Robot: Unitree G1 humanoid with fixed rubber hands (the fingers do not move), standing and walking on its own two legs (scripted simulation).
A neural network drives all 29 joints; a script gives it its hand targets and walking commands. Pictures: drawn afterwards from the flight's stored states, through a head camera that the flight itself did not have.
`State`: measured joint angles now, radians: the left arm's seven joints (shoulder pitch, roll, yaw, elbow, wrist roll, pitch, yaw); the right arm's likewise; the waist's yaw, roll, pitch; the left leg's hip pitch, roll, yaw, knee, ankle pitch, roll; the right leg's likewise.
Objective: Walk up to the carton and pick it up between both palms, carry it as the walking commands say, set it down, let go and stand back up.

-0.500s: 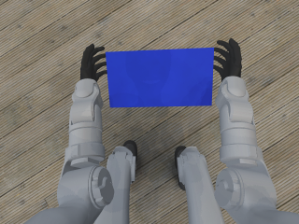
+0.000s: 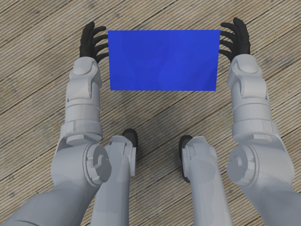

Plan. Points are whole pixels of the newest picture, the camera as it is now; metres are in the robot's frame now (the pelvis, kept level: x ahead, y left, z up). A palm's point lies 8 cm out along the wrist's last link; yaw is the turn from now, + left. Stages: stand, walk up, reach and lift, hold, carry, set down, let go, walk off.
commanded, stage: set down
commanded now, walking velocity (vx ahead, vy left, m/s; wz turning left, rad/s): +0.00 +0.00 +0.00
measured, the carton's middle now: (162, 62) +0.50 -0.01 -0.24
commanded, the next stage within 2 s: none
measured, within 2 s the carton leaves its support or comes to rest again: neither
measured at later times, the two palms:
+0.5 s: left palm (102, 66) +0.49 +0.16 -0.23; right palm (223, 61) +0.50 -0.18 -0.23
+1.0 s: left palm (107, 60) +0.52 +0.16 -0.28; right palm (217, 60) +0.52 -0.19 -0.28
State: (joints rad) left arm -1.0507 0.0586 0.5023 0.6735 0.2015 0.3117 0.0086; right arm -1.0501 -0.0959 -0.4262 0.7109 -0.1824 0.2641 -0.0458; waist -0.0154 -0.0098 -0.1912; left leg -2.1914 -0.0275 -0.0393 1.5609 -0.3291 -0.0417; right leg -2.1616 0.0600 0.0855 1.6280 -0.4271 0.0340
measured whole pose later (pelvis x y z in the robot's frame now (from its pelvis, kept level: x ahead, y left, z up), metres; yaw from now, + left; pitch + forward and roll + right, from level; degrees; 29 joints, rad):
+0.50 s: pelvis +0.00 -0.01 -0.05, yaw +2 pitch +54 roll +3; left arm -1.13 0.13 0.43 0.75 0.13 0.24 0.05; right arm -1.16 -0.16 -0.37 0.78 -0.12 0.22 -0.06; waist -0.02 -0.01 -0.04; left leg -2.33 -0.04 -0.04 1.75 -0.37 -0.06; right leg -2.31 0.07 0.09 1.83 -0.47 0.05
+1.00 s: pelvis +0.00 -0.01 -0.10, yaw +2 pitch +48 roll +2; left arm -1.31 0.25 0.29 0.91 -0.01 0.18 0.11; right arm -1.28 -0.26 -0.25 0.88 0.06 0.16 -0.11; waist -0.02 0.00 0.16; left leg -2.35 -0.05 -0.04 1.93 -0.40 -0.07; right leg -2.33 0.07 0.09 2.01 -0.52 0.06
